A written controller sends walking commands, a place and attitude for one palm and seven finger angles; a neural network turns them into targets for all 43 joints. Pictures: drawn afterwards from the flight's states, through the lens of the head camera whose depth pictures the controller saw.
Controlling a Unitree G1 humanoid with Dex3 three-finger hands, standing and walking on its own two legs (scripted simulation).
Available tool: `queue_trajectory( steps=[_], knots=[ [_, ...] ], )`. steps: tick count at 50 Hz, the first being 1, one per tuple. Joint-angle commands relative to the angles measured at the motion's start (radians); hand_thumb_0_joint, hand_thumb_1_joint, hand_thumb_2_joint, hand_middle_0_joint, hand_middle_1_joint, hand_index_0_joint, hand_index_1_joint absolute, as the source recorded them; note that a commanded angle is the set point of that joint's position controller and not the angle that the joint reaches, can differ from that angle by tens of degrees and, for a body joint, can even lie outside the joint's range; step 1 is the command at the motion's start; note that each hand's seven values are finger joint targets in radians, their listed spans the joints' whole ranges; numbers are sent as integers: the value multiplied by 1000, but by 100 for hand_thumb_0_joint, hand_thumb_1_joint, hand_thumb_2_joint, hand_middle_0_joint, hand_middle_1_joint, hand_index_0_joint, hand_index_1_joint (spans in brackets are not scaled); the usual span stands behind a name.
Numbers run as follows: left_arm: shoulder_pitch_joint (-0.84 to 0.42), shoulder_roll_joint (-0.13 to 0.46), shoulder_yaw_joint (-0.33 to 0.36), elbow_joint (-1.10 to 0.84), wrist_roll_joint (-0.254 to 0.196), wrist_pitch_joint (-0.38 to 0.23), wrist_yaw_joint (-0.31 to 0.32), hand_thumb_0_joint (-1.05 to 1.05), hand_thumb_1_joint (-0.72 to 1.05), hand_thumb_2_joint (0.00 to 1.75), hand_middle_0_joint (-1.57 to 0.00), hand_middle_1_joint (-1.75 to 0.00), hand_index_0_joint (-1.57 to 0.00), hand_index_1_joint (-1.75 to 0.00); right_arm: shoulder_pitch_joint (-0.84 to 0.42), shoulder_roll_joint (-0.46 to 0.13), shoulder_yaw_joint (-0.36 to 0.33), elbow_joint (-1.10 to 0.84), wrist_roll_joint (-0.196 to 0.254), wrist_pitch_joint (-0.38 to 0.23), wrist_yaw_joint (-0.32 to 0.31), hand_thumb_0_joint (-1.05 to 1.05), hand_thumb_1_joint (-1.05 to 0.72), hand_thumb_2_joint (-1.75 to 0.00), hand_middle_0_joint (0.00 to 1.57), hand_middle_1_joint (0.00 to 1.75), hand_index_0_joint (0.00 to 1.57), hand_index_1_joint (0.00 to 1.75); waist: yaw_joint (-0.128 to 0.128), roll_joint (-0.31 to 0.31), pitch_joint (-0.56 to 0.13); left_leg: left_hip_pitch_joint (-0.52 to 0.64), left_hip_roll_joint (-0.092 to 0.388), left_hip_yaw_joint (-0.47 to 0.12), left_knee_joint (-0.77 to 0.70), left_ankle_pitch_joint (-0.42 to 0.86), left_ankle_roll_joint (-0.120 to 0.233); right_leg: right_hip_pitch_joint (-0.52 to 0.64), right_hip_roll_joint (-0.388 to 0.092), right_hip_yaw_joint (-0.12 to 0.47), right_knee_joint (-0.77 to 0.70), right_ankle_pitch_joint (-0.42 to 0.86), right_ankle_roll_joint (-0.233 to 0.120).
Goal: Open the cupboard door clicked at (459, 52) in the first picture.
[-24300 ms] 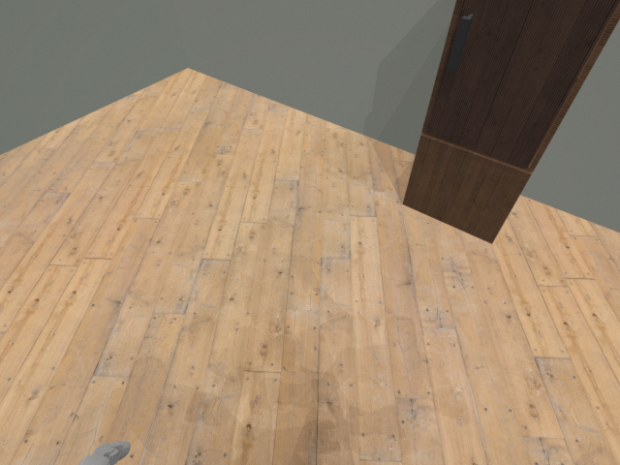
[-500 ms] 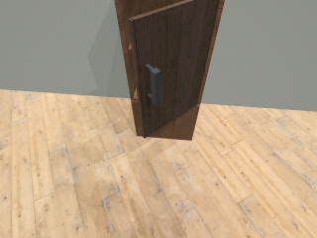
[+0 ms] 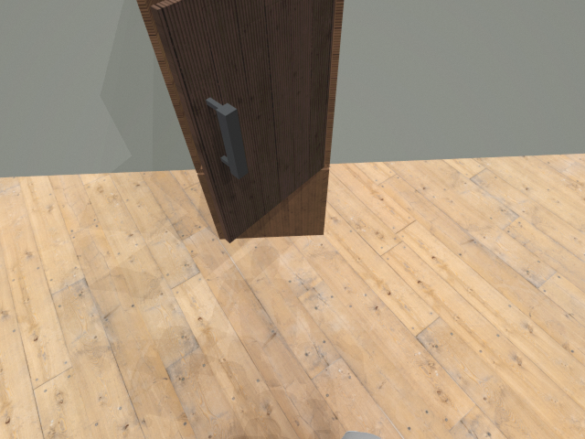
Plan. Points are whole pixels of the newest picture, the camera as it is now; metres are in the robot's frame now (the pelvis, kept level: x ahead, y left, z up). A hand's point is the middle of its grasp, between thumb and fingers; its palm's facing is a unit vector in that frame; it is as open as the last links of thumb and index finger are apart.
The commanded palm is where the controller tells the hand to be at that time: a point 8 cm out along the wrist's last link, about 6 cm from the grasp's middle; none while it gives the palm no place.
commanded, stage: walk to a spot facing it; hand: left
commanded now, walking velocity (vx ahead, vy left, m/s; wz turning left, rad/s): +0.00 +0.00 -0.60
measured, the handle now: (226, 138) +0.61 +0.18 +0.02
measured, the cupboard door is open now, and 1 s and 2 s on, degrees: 44 44 44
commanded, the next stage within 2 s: none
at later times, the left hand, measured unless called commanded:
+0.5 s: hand out of the picture +0.11 +0.21 -0.17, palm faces -0.20 -0.95 -0.24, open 7.4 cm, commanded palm none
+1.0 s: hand (236, 395) +0.20 +0.12 -0.17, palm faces -0.58 -0.78 -0.23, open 7.4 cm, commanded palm none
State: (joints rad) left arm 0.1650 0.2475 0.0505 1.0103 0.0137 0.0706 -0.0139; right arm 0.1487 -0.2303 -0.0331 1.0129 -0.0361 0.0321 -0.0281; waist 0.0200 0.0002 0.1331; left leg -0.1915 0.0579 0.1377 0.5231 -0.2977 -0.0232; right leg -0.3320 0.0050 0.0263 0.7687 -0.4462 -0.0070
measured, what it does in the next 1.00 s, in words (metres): steps on the spot, turning right: left foot, then right foot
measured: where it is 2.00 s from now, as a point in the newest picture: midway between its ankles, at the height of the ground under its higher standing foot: outside the picture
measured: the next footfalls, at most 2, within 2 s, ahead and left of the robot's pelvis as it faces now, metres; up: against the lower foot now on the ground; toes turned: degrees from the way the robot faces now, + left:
left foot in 0.46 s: +0.08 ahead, +0.14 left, +0.00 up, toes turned -19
right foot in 0.74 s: +0.00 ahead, -0.15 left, +0.00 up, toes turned -29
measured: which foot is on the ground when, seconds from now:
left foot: down 0.00-0.04, up 0.06-0.44, down 0.46-0.74, up 0.76-1.00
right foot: down 0.00-0.46, up 0.48-0.72, down 0.74-1.00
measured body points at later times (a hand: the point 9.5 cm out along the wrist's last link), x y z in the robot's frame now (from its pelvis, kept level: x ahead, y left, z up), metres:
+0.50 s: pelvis +0.00 +0.01 +0.00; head +0.06 +0.01 +0.45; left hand +0.12 +0.26 -0.15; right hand +0.07 -0.27 -0.12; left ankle +0.04 +0.15 -0.74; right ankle +0.00 -0.11 -0.72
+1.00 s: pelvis +0.01 +0.00 +0.00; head +0.06 -0.02 +0.44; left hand +0.23 +0.16 -0.15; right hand -0.09 -0.27 -0.13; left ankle +0.09 +0.11 -0.72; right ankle -0.03 -0.13 -0.73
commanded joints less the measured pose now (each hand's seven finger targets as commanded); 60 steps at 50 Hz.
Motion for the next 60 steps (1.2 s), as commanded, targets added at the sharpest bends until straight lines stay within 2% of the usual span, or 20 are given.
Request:
queue_trajectory(
  steps=[1, 2, 5, 9, 16, 20, 21, 23, 25, 29, 35, 36, 37, 39, 48, 50, 51, 53, 56, 60],
  knots=[
    [187, 187, 66, -57, 18, -40, 5, 0, 90, 90, -20, -30, -20, -30, -85, -158, -58, -121, 20, -8, -14, 0, -90, -90, 20, 30, 20, 30, 88, -176, -146, -173, 72, -15, 255, 65, 15, 195, -155, 235, -405, 383, -39],
    [192, 273, 82, -57, 21, -46, 23, 0, 90, 90, -20, -30, -20, -30, -87, -97, -49, -154, 27, -3, -7, 0, -90, -90, 20, 30, 20, 30, 83, -400, -113, -341, -69, -36, 499, -341, -21, 212, -348, 532, -509, 649, -109],
    [70, 190, 76, -106, 7, -40, 37, 0, 90, 90, -20, -30, -20, -30, -56, -117, -61, -127, 24, 10, 1, 0, -90, -90, 20, 30, 20, 30, 10, -208, -101, -369, -2, -176, 675, -177, -11, 132, -250, 472, -491, 321, -178],
    [106, 157, 69, -110, 6, -59, 45, 0, 90, 90, -20, -30, -20, -30, -69, -71, -47, -134, 26, 3, 1, 0, -90, -90, 20, 30, 20, 30, 8, -95, -191, -329, -15, -165, 538, -136, -35, 235, -204, 393, -414, 604, -187],
    [143, 170, 82, -104, 14, -50, 43, 0, 90, 90, -20, -30, -20, -30, -94, -62, -43, -165, 38, -12, -10, 0, -90, -90, 20, 30, 20, 30, 30, -163, -206, -270, -48, -166, 299, -162, -30, 280, -186, 462, -385, 686, -196],
    [59, 166, 80, -132, 9, -39, 36, 0, 90, 90, -20, -30, -20, -30, 9, -71, -47, -142, 43, -21, -17, 0, -90, -90, 20, 30, 20, 30, -34, -145, -193, -4, -67, -162, -18, 3, -20, 71, -117, 452, -336, 563, -113],
    [39, 138, 74, -147, 2, -37, 34, 0, 90, 90, -20, -30, -20, -30, 62, -108, -51, -129, 40, -29, -24, 0, -90, -90, 20, 30, 20, 30, -60, -63, -215, 157, 0, -204, -138, 53, -4, -56, -58, 392, -284, 418, -67],
    [13, 93, 58, -192, -7, -36, 12, 0, 90, 90, -20, -30, -20, -30, 77, -253, -77, -157, 11, -35, -31, 0, -90, -90, 20, 30, 20, 30, -64, 327, -162, 178, 426, -600, -306, 106, 180, -301, 81, 72, 120, -169, 40],
    [14, 111, 67, -228, 7, -49, -9, 0, 90, 90, -20, -30, -20, -30, -7, -234, -66, -211, 2, -35, -38, 0, -90, -90, 20, 30, 20, 30, -12, 87, -126, -12, 427, -501, -242, 264, 247, -228, -11, 32, 309, -111, 70],
    [4, 83, 59, -204, 7, -24, -26, 0, 90, 90, -20, -30, -20, -30, -21, -174, -53, -198, -8, -38, -24, 0, -90, -90, 20, 30, 20, 30, -1, 263, -136, 20, 229, -181, -135, 491, 146, -174, -15, -38, 218, -32, 64],
    [70, 106, 55, -186, 2, -39, -30, 0, 90, 90, -20, -30, -20, -30, 30, -223, -72, -196, 8, -26, -6, 0, -90, -90, 20, 30, 20, 30, 16, 160, -173, -54, 207, -83, 62, 388, 57, 144, 19, -122, -215, 229, 20],
    [130, 173, 70, -170, 8, -49, -21, 0, 90, 90, -20, -30, -20, -30, 20, -185, -69, -212, 17, -23, -2, 0, -90, -90, 20, 30, 20, 30, 44, -9, -195, -175, 137, -25, 231, 195, 0, 276, -92, 43, -335, 438, -26],
    [172, 299, 93, -161, 18, -56, 0, 0, 90, 90, -20, -30, -20, -30, -10, -90, -46, -260, 29, -23, 3, 0, -90, -90, 20, 30, 20, 30, 71, -360, -197, -392, -13, 23, 485, -336, -51, 346, -366, 450, -430, 717, -148],
    [144, 314, 89, -167, 6, -46, 13, 0, 90, 90, -20, -30, -20, -30, -9, -129, -38, -260, 38, -13, 3, 0, -90, -90, 20, 30, 20, 30, 60, -316, -159, -412, 44, -152, 660, -339, -23, 199, -388, 463, -473, 367, -257],
    [-38, 204, 63, -205, 6, -29, 16, 0, 90, 90, -20, -30, -20, -30, 159, -95, -34, -154, 32, -23, -1, 0, -90, -90, 20, 30, 20, 30, -73, -127, -195, 45, -38, -75, -5, 25, -30, -70, -141, 303, -329, 268, -95],
    [-21, 98, 37, -238, -10, -20, 0, 0, 90, 90, -20, -30, -20, -30, 181, -258, -67, -164, 7, -38, -10, 0, -90, -90, 20, 30, 20, 30, -77, 322, -162, 126, 332, -516, -303, -158, 98, -318, 68, 84, 26, -91, 16],
    [-63, 127, 45, -251, -2, -18, -4, 0, 90, 90, -20, -30, -20, -30, 181, -298, -71, -176, 0, -42, -18, 0, -90, -90, 20, 30, 20, 30, -85, 280, -136, 17, 462, -607, -351, -138, 187, -297, 32, 45, 232, -157, 34],
    [-41, 121, 59, -240, 10, -25, -23, 0, 90, 90, -20, -30, -20, -30, 86, -249, -57, -210, -5, -52, -12, 0, -90, -90, 20, 30, 20, 30, -25, 99, -138, -92, 375, -451, -310, -24, 200, -206, -11, 17, 346, -61, 42],
    [-54, 80, 45, -222, 8, -17, -36, 0, 90, 90, -20, -30, -20, -30, 69, -200, -44, -192, -7, -48, -16, 0, -90, -90, 20, 30, 20, 30, -21, 247, -112, -17, 255, -177, -186, 351, 129, -187, -23, -61, 224, -26, 53],
    [-49, 62, 31, -221, -1, -39, -33, 0, 90, 90, -20, -30, -20, -30, 168, -223, -58, -161, -2, -42, -10, 0, -90, -90, 20, 30, 20, 30, -56, 239, -219, 126, 256, -77, -35, 575, 95, -34, 16, -139, -84, 21, 29]
  ],
)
